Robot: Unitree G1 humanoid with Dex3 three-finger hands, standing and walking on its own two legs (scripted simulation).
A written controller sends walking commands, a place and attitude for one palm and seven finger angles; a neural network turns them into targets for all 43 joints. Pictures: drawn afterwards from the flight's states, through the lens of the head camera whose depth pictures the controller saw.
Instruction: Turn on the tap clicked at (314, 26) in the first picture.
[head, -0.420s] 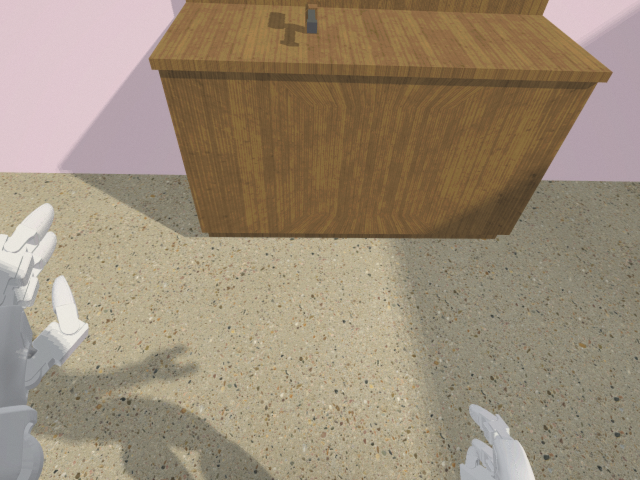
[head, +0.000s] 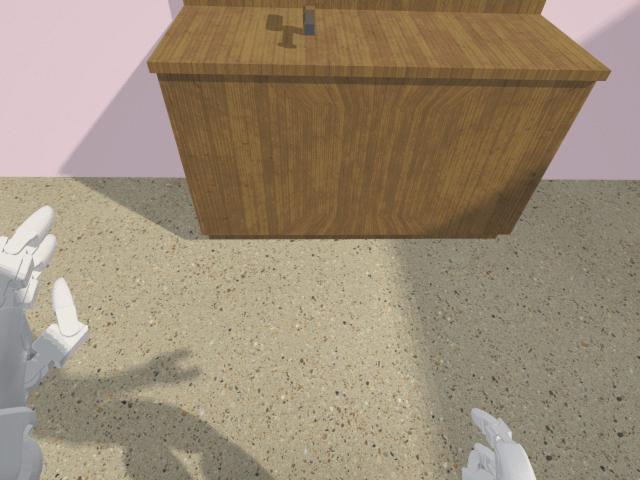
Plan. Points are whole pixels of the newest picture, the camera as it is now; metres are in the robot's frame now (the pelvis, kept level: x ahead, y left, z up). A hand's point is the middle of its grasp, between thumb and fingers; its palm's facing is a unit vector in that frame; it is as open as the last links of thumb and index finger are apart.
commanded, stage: walk to a spot facing it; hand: left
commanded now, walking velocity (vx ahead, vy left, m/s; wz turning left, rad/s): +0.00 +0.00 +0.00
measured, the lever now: (309, 28) +1.20 +0.10 +0.09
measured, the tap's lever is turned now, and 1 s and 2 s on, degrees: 0 0 0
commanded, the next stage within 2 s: turn to face it in 1.28 s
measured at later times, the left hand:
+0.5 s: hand (107, 293) +0.25 +0.23 +0.16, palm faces +0.45 -0.83 -0.33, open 7.4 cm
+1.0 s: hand (209, 186) +0.42 +0.17 +0.16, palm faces +0.37 -0.80 -0.48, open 7.4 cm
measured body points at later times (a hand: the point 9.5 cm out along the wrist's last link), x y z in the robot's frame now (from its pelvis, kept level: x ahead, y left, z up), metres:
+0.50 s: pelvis +0.04 -0.01 -0.01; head +0.04 +0.00 +0.44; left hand +0.22 +0.27 +0.18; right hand +0.18 -0.25 -0.11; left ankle +0.05 +0.10 -0.72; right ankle +0.04 -0.13 -0.74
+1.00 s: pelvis +0.18 -0.06 -0.03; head +0.22 -0.07 +0.42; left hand +0.39 +0.21 +0.19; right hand +0.33 -0.29 -0.14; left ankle +0.10 +0.09 -0.67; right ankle +0.26 -0.15 -0.74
